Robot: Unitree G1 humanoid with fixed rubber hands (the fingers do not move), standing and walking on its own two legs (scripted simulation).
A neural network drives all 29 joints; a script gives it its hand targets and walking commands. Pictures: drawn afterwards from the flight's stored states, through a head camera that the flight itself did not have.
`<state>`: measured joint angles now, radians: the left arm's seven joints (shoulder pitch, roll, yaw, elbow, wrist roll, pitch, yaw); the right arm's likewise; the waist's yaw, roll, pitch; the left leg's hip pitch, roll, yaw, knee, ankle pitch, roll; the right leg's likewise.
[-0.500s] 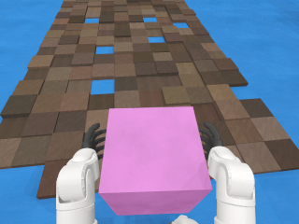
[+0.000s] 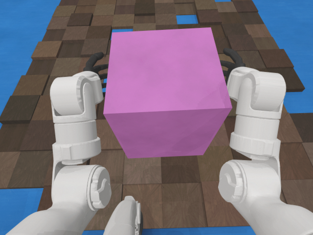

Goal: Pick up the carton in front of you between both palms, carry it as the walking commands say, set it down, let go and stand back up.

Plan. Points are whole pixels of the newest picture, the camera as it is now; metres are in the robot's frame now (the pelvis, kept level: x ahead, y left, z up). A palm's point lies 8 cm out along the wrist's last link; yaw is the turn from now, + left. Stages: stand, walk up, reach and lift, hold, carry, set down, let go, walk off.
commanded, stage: carry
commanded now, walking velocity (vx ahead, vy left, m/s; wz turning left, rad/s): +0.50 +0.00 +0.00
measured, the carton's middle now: (163, 101) +0.41 +0.01 +0.09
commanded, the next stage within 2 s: none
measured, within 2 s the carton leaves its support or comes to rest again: neither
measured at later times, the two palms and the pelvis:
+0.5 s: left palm out of the picture +0.74 +0.13 +0.17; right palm out of the picture +0.73 -0.17 +0.18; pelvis +0.36 +0.00 +0.02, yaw +0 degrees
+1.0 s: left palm out of the picture +1.03 +0.19 +0.16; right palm out of the picture +1.03 -0.11 +0.17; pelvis +0.67 +0.03 +0.01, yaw +0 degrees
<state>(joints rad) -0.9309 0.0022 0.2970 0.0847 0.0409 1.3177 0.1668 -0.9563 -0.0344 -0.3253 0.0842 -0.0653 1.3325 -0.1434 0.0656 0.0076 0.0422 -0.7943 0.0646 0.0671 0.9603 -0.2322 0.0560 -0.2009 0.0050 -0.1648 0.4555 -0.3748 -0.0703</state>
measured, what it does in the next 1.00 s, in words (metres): walks ahead: left foot, then right foot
